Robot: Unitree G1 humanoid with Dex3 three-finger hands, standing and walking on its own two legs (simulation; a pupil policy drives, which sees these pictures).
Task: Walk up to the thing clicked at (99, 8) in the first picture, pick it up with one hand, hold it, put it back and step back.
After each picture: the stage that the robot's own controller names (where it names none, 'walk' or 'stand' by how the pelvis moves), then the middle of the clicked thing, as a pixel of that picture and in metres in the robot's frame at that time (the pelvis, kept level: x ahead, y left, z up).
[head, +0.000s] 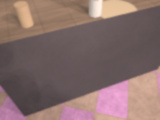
stand; out of the picture +0.83 -0.06 +0.13
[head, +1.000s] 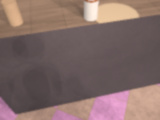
rise first; out of the picture +0.75 +0.00 +0.16
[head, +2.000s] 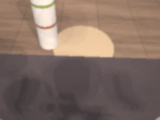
walk; (44, 16) +0.49 +0.20 +0.16
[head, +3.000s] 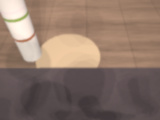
walk; (21, 28) +0.46 +0.22 +0.17
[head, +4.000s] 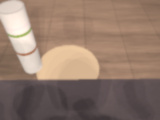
stand; (24, 42) +0.43 +0.22 +0.13
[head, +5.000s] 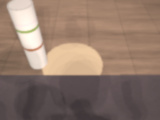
stand; (31, 38) +0.46 +0.21 +0.13
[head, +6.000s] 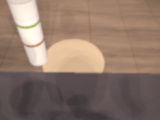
stand; (31, 34) +0.46 +0.19 +0.14
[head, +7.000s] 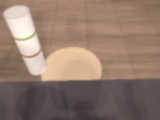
stand; (29, 45) +0.44 +0.20 +0.12
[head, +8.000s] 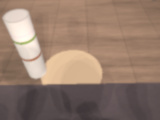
stand; (28, 48) +0.43 +0.20 +0.12
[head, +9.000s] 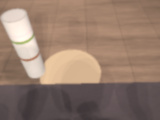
stand; (27, 48) +0.43 +0.21 +0.12
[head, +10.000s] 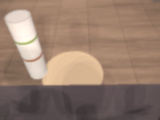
rise first; (30, 49) +0.43 +0.21 +0.13
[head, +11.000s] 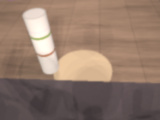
go down; (43, 45) +0.45 +0.19 +0.13
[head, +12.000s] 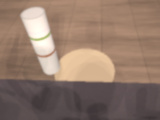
go down; (43, 45) +0.44 +0.19 +0.13
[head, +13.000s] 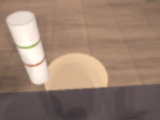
go down; (32, 52) +0.41 +0.17 +0.14
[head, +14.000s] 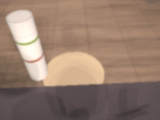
close in; (31, 49) +0.43 +0.18 +0.14
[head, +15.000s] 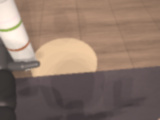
close; (15, 36) +0.44 +0.20 +0.16
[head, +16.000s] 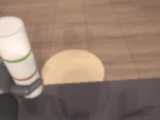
lift; (21, 64) +0.32 +0.18 +0.18
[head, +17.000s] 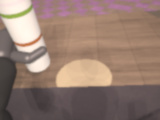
lift; (24, 28) +0.31 +0.16 +0.32
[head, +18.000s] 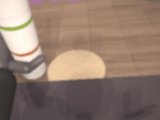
hold; (21, 37) +0.32 +0.16 +0.28
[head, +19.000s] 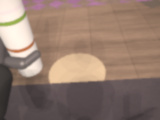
hold; (17, 34) +0.32 +0.17 +0.29
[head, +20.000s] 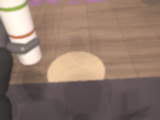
crouch; (18, 22) +0.38 +0.18 +0.29
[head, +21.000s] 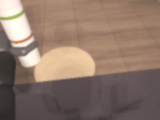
lower; (18, 29) +0.45 +0.19 +0.21
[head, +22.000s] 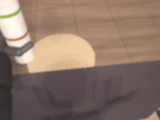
lower; (13, 26) +0.47 +0.19 +0.17
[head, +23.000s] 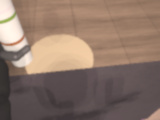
lower; (9, 30) +0.45 +0.20 +0.17
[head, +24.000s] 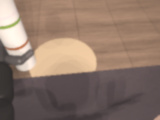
lower; (13, 35) +0.44 +0.20 +0.17
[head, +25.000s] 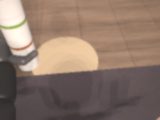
loosen; (18, 35) +0.44 +0.19 +0.17
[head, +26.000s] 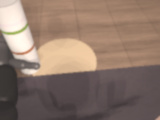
withdraw; (20, 40) +0.43 +0.18 +0.17
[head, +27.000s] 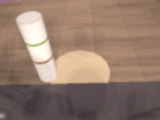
sink last; (40, 51) +0.41 +0.18 +0.15
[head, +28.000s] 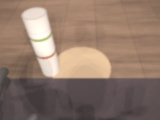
stand; (44, 46) +0.43 +0.18 +0.13
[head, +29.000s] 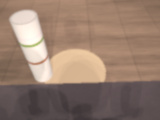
stand; (35, 51) +0.41 +0.18 +0.13
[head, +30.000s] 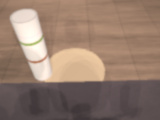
stand; (35, 49) +0.41 +0.18 +0.13
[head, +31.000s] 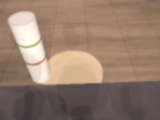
stand; (33, 52) +0.41 +0.18 +0.13
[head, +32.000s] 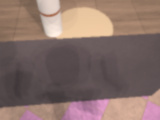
walk; (48, 3) +0.55 +0.12 +0.14
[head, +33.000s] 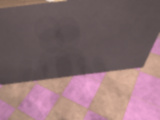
walk; out of the picture +0.88 +0.22 +0.14
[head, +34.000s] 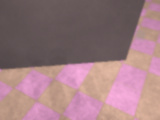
walk; out of the picture +1.18 +0.21 +0.14
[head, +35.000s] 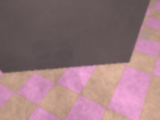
stand; out of the picture +1.13 +0.22 +0.13
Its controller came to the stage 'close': yes
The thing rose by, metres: 0.21
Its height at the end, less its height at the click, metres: +0.00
